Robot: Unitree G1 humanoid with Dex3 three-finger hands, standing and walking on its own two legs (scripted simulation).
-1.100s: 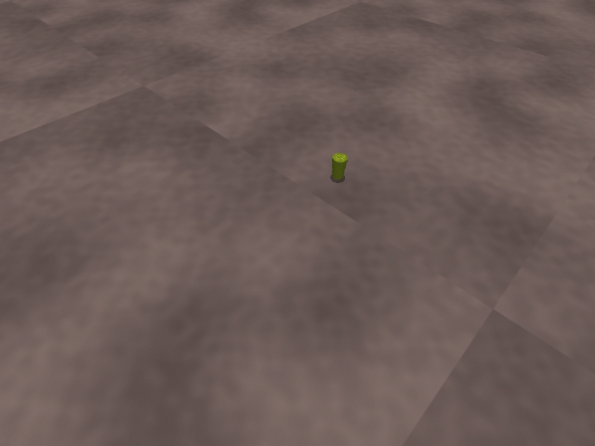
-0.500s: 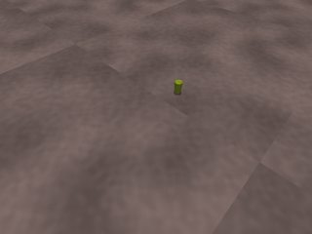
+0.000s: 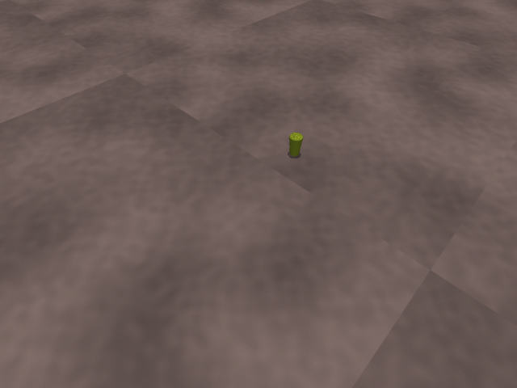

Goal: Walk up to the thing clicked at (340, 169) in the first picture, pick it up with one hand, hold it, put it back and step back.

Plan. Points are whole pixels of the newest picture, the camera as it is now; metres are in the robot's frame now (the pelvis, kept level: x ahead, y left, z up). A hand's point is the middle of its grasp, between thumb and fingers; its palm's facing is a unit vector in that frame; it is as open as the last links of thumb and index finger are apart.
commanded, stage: stand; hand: left
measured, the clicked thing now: (295, 145) +1.52 -0.18 -0.72
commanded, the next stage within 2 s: walk up in 0.02 s
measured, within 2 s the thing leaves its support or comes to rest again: neither
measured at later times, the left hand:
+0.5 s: hand (167, 380) +0.18 +0.16 -0.14, palm faces -0.08 -0.90 -0.42, open 7.4 cm
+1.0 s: hand (211, 245) +0.46 +0.12 -0.16, palm faces -0.25 -0.90 -0.37, open 7.4 cm
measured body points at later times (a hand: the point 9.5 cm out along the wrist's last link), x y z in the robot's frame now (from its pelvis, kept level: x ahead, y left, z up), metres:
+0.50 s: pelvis +0.11 -0.12 -0.02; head +0.09 -0.15 +0.43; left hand +0.18 +0.21 -0.11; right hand +0.15 -0.46 -0.15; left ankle +0.09 +0.02 -0.68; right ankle +0.13 -0.23 -0.75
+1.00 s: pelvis +0.37 -0.14 -0.02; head +0.39 -0.14 +0.43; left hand +0.48 +0.17 -0.13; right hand +0.41 -0.47 -0.11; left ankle +0.44 -0.03 -0.75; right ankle +0.26 -0.25 -0.66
